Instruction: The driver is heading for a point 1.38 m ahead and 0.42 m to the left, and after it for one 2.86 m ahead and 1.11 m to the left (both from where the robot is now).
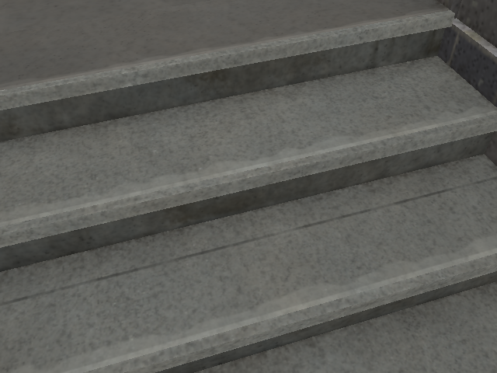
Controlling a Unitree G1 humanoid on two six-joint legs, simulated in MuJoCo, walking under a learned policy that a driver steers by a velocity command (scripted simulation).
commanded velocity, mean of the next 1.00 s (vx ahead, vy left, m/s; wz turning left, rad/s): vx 0.46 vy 0.00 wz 0.24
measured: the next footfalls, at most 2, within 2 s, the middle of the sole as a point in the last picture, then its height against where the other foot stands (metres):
left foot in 0.42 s outside the picture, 0.15 m higher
right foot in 0.92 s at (297, 267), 0.15 m higher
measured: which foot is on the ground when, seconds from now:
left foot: up 0.00-0.40, down 0.42-0.96, up 0.98-1.00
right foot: down 0.00-0.42, up 0.44-0.90, down 0.92-1.00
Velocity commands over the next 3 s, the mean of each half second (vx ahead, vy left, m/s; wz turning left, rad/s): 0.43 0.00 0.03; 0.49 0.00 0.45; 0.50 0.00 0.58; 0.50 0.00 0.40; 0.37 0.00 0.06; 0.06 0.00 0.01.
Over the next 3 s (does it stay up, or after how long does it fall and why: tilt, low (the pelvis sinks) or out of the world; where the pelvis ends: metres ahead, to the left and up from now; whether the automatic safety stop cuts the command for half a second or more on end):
stays up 1.31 0.43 0.60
